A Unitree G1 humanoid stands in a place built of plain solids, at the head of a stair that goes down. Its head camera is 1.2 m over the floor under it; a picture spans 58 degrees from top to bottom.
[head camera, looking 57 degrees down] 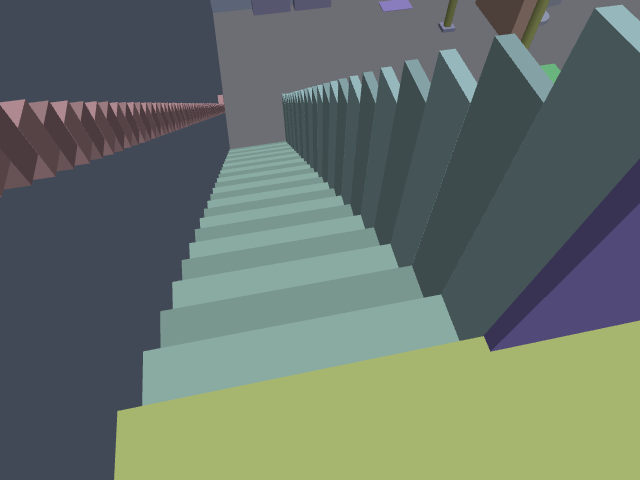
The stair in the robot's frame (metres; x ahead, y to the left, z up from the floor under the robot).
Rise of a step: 0.18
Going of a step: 0.23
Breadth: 1.03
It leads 12 degrees to the left of straight ahead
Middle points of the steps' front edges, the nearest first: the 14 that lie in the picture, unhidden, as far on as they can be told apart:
0.35 0.03 0.00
0.57 0.08 -0.18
0.79 0.12 -0.36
1.01 0.17 -0.55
1.23 0.21 -0.73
1.45 0.26 -0.91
1.68 0.30 -1.10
1.90 0.35 -1.28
2.12 0.39 -1.46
2.34 0.44 -1.64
2.56 0.48 -1.83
2.78 0.53 -2.01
3.00 0.57 -2.19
3.23 0.62 -2.38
